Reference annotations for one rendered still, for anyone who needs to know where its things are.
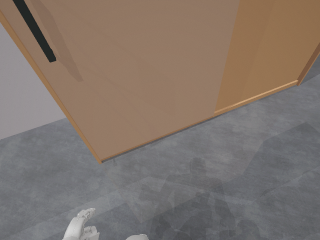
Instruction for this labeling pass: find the wardrobe door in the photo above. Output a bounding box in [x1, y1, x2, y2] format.
[0, 0, 240, 160]
[215, 0, 320, 111]

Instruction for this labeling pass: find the handle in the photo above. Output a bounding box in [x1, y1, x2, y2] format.
[13, 0, 56, 63]

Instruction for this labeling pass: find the left robot hand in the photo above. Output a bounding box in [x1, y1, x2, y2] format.
[63, 208, 100, 240]

